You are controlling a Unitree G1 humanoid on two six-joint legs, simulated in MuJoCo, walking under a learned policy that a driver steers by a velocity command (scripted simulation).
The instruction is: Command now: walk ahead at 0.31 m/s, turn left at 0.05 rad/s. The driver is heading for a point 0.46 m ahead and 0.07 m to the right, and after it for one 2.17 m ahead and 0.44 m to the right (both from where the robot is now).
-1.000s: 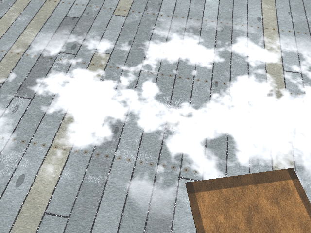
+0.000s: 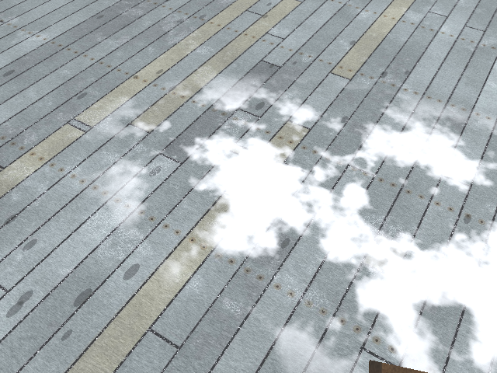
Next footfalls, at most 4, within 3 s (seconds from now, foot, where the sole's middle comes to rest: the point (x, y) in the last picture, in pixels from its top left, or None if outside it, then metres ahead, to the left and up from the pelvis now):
0.20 right None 0.15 -0.13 -0.79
0.64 left None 0.36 0.03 -0.79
0.94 right None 0.29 -0.17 -0.79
1.70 right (302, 352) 0.59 -0.14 -0.79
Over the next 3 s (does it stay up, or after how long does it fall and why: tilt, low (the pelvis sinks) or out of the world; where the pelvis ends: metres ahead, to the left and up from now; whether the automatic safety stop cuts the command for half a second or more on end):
stays up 0.66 -0.08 0.00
